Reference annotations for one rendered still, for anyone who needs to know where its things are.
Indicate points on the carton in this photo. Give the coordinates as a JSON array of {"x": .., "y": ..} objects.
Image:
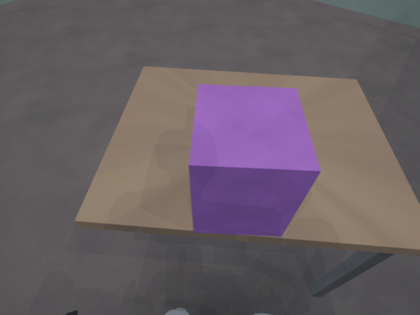
[{"x": 252, "y": 160}]

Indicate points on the table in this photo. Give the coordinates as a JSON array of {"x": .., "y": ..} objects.
[{"x": 360, "y": 201}]

